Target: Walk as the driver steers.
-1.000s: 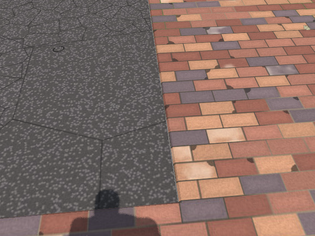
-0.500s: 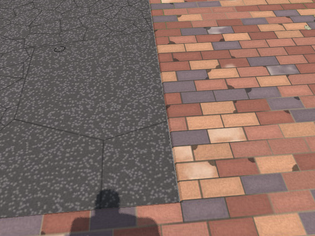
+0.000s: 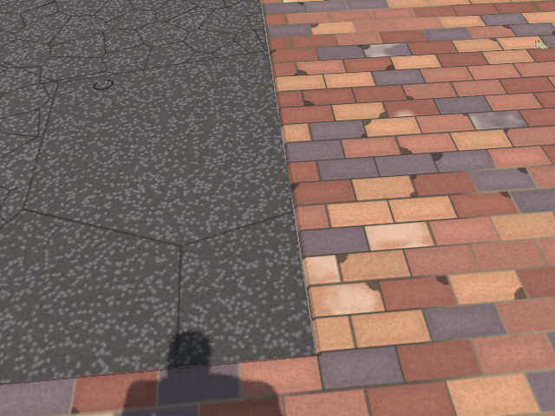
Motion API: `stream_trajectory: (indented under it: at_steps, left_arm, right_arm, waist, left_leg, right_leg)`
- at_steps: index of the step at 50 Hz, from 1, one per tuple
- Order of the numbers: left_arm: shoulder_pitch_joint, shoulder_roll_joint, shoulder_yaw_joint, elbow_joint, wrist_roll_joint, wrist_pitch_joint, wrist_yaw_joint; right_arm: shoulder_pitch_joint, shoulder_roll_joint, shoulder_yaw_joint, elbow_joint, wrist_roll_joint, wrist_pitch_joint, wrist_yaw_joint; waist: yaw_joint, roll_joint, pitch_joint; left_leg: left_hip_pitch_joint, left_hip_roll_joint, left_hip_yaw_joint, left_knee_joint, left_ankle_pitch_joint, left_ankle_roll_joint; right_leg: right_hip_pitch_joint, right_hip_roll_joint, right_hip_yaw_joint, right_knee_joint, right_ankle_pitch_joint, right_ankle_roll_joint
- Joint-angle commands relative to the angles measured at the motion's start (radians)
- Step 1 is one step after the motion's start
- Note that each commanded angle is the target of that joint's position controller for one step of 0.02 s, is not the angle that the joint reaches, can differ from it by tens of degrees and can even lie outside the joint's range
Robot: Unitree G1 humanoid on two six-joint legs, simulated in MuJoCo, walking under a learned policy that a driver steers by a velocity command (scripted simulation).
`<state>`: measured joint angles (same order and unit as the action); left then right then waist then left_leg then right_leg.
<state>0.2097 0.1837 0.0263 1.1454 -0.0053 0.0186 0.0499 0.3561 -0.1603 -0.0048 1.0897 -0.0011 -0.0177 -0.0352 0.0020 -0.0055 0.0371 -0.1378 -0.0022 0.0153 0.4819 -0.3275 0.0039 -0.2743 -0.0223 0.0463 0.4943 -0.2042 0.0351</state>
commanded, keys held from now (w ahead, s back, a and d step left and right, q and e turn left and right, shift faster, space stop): no key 0.64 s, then w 0.36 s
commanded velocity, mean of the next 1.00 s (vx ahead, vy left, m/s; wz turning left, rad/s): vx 0.09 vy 0.00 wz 0.00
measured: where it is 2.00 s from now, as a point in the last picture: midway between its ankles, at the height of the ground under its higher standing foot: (292, 372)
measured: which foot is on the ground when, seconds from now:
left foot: down 0.00-0.90, up 0.92-1.00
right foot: down 0.00-1.00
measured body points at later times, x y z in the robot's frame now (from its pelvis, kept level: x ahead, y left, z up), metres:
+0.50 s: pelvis +0.00 +0.00 +0.00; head +0.02 +0.00 +0.45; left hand +0.01 +0.24 -0.16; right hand -0.04 -0.22 -0.16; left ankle -0.04 +0.12 -0.74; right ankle +0.04 -0.14 -0.74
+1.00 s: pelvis +0.09 -0.04 +0.00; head +0.09 -0.05 +0.45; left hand +0.05 +0.21 -0.14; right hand +0.09 -0.29 -0.15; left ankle +0.00 +0.10 -0.65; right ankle +0.05 -0.12 -0.74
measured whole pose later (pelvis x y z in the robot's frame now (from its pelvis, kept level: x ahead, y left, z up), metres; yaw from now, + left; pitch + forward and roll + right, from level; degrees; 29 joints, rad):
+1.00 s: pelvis +0.09 -0.04 +0.00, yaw +0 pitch +0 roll +0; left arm 0.39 0.19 0.04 1.10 -0.01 -0.11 -0.01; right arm 0.37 -0.23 -0.04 1.01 0.04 -0.08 -0.01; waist 0.02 0.04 -0.01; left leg -0.39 0.02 -0.03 1.15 -0.36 0.08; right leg -0.18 0.03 -0.07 0.48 -0.32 -0.05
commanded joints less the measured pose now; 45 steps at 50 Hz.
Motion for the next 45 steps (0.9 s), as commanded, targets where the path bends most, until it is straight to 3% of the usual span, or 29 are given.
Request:
stream_trajectory:
  at_steps: [1,32,33,34,36,38,39,41,42,43,44,45]
  left_arm:
    - [0.041,0.092,0.012,-0.017,0.000,-0.005,0.003]
    - [0.080,0.080,0.008,-0.024,-0.002,-0.005,0.005]
    - [0.097,0.068,0.005,-0.015,-0.001,-0.004,0.005]
    - [0.099,0.069,0.007,-0.014,-0.006,-0.004,0.006]
    - [0.070,0.075,0.012,-0.033,-0.010,-0.016,0.004]
    - [0.002,0.043,0.005,-0.076,-0.013,-0.052,-0.013]
    - [-0.011,0.043,0.005,-0.090,-0.019,-0.071,-0.024]
    - [0.005,0.052,0.009,-0.104,-0.033,-0.100,-0.040]
    - [0.070,0.051,0.013,-0.083,-0.037,-0.110,-0.046]
    - [0.167,0.055,0.025,-0.036,-0.033,-0.113,-0.048]
    - [0.271,0.080,0.042,0.002,-0.024,-0.111,-0.050]
    - [0.423,0.161,0.068,0.023,-0.021,-0.111,-0.045]
  right_arm:
    - [0.097,-0.083,-0.013,-0.006,0.000,-0.004,-0.002]
    - [0.139,-0.069,-0.011,-0.006,0.002,-0.006,-0.003]
    - [0.159,-0.062,-0.010,0.004,0.003,-0.005,-0.004]
    - [0.165,-0.079,-0.016,0.005,0.009,-0.001,-0.007]
    - [0.160,-0.139,-0.036,-0.016,0.022,0.000,-0.015]
    - [0.175,-0.206,-0.062,-0.028,0.033,-0.016,-0.015]
    - [0.156,-0.202,-0.064,-0.038,0.029,-0.026,-0.014]
    - [0.107,-0.178,-0.062,-0.059,0.031,-0.039,-0.005]
    - [0.067,-0.176,-0.062,-0.071,0.040,-0.038,-0.001]
    - [0.051,-0.173,-0.061,-0.079,0.043,-0.035,0.004]
    - [0.031,-0.172,-0.058,-0.092,0.040,-0.038,0.007]
    - [-0.005,-0.123,-0.042,-0.117,0.026,-0.048,0.013]
  waist:
    - [0.000,0.008,0.030]
    - [-0.001,0.010,0.038]
    - [-0.002,0.017,0.015]
    - [-0.005,0.036,0.030]
    - [-0.023,0.112,0.103]
    - [-0.049,0.203,0.182]
    - [-0.040,0.196,0.210]
    - [-0.008,0.172,0.212]
    - [0.032,0.146,0.188]
    - [0.066,0.111,0.142]
    - [0.103,0.061,0.094]
    - [0.158,-0.158,0.023]
  left_leg:
    - [-0.137,0.022,-0.018,-0.119,0.112,0.012]
    - [-0.138,0.022,-0.016,-0.115,0.124,0.012]
    - [-0.128,0.016,-0.011,-0.126,0.022,0.017]
    - [-0.140,0.017,-0.025,-0.141,-0.139,0.035]
    - [-0.168,0.102,-0.157,-0.218,-0.458,0.109]
    - [-0.165,0.291,-0.395,-0.327,-0.546,0.213]
    - [-0.153,0.338,-0.445,-0.343,-0.495,0.242]
    - [-0.106,0.323,-0.387,-0.303,-0.348,0.216]
    - [-0.144,0.273,-0.301,-0.259,-0.290,0.180]
    - [-0.214,0.206,-0.217,-0.184,-0.222,0.151]
    - [-0.279,0.144,-0.143,-0.046,-0.071,0.125]
    - [-0.402,0.036,-0.003,0.332,0.012,0.063]
  right_leg:
    - [0.091,-0.001,-0.008,-0.051,0.135,-0.037]
    - [0.088,0.001,-0.011,-0.042,0.147,-0.036]
    - [0.098,0.016,-0.029,-0.036,0.052,-0.036]
    - [0.072,0.047,-0.061,-0.001,-0.098,-0.039]
    - [-0.067,0.085,-0.113,0.116,-0.318,-0.051]
    - [-0.198,0.032,-0.102,0.303,-0.228,-0.070]
    - [-0.254,-0.005,-0.076,0.349,-0.232,-0.087]
    - [-0.254,-0.038,-0.060,0.256,-0.288,-0.118]
    - [-0.115,-0.019,-0.092,0.111,-0.236,-0.126]
    - [0.080,0.039,-0.145,0.016,-0.124,-0.114]
    - [0.233,0.048,-0.114,-0.011,-0.065,-0.106]
    - [0.377,-0.145,0.188,-0.154,-0.147,-0.164]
